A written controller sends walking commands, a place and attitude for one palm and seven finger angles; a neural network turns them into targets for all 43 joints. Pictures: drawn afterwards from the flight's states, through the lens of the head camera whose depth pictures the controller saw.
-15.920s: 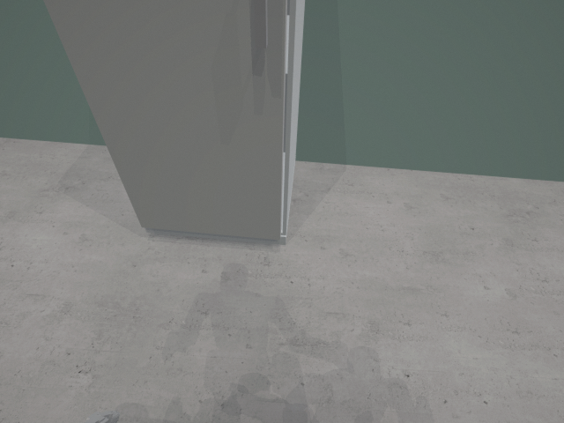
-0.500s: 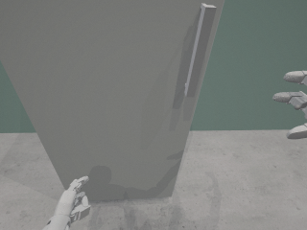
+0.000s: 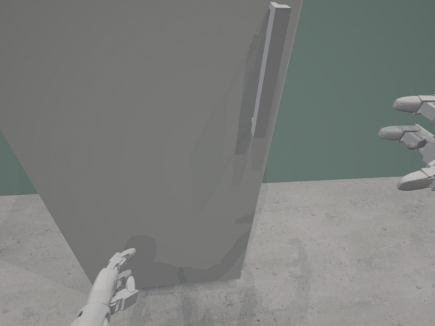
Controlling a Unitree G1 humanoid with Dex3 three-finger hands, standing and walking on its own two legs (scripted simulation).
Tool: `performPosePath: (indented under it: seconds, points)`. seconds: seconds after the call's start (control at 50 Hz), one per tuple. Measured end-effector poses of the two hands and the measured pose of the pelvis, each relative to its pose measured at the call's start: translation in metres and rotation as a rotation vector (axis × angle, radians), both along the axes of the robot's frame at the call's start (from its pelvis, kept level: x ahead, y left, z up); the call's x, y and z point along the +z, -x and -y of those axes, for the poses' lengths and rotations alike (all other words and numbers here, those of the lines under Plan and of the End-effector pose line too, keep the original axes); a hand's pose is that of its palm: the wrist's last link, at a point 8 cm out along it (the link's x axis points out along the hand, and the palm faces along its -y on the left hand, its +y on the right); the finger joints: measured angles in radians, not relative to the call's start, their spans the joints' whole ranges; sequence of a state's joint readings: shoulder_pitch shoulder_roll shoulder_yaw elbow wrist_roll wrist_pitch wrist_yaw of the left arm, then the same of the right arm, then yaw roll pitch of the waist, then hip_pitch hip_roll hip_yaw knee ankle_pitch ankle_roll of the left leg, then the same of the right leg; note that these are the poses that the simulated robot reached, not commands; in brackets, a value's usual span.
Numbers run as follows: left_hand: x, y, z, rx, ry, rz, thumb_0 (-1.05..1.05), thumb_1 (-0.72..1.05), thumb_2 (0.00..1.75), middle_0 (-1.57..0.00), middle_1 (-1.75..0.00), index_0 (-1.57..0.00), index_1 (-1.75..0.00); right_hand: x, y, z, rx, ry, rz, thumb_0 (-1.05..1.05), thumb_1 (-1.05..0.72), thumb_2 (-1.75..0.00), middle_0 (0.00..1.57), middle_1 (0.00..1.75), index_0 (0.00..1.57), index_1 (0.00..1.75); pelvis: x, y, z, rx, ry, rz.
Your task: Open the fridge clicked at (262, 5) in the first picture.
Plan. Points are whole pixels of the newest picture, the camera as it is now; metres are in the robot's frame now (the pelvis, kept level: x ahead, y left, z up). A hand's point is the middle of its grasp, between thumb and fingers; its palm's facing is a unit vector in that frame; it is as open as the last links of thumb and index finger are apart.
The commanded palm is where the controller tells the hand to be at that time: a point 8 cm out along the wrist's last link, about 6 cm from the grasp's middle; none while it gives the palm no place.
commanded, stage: move the hooked fingers beside the handle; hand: right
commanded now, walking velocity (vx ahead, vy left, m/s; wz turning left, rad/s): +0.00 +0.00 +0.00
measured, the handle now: (265, 76) +0.51 -0.10 +0.27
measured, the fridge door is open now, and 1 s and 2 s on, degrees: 0 0 0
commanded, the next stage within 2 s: none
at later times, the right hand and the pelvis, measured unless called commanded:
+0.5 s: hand (358, 123) +0.35 -0.23 +0.26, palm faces -0.01 +1.00 -0.06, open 14.0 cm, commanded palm +0.32 -0.27 +0.27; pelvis +0.02 +0.00 +0.00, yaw +1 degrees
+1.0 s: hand (340, 112) +0.38 -0.21 +0.26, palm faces +0.01 +1.00 -0.05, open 14.0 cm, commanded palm +0.37 -0.25 +0.27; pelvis +0.01 +0.01 +0.00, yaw +1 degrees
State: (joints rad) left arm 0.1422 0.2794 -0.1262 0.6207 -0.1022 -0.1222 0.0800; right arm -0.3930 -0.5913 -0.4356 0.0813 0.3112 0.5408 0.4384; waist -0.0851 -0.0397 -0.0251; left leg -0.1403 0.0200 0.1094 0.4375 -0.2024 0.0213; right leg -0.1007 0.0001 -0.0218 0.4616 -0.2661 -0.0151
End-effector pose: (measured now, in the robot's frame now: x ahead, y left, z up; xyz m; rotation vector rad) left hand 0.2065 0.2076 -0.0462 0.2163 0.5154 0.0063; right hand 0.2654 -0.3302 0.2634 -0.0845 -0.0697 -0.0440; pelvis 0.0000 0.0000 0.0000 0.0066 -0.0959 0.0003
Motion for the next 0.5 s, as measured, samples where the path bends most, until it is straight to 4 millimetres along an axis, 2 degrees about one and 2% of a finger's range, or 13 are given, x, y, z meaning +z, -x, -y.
performPosePath:
  seconds: [0.1,0.24,0.5]
  points:
    - [-0.001,-0.003,-0.002,0.005,-0.014,-0.010,0.02,0.90,0.90,-0.20,-0.30,-0.21,-0.30,-0.004,-0.017,-0.008,0.013,-0.002,-0.007,-0.01,0.51,-0.30,0.31,1.20,0.30,1.20,0.000,-0.002,0.000,-0.004,0.000,-0.006]
    - [-0.001,-0.004,-0.007,0.036,-0.008,-0.017,0.02,0.90,0.90,-0.20,-0.30,-0.21,-0.30,0.001,-0.041,-0.026,0.054,-0.007,0.009,-0.01,0.51,-0.30,0.31,1.20,0.30,1.20,0.001,-0.009,0.000,0.008,0.001,-0.020]
    - [-0.011,0.000,-0.021,0.079,-0.007,-0.065,0.02,0.90,0.90,-0.20,-0.30,-0.21,-0.30,-0.003,-0.065,-0.050,0.054,-0.021,-0.017,-0.01,0.50,-0.30,0.31,1.20,0.30,1.20,0.000,-0.017,-0.004,0.013,0.005,-0.033]
